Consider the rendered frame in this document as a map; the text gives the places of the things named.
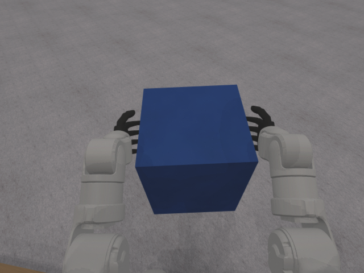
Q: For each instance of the robot left upper arm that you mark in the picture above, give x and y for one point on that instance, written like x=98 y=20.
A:
x=98 y=253

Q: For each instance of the robot right upper arm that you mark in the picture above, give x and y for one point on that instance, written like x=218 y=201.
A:
x=302 y=250

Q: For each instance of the robot left forearm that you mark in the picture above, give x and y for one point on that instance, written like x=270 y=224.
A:
x=103 y=175

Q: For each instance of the robot right forearm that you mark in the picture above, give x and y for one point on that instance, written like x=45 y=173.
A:
x=294 y=186

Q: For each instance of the right robot hand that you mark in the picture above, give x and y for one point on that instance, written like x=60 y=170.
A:
x=262 y=123

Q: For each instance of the carton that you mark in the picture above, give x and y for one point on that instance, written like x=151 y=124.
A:
x=195 y=152

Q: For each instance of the left robot hand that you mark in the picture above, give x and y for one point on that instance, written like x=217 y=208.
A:
x=122 y=125

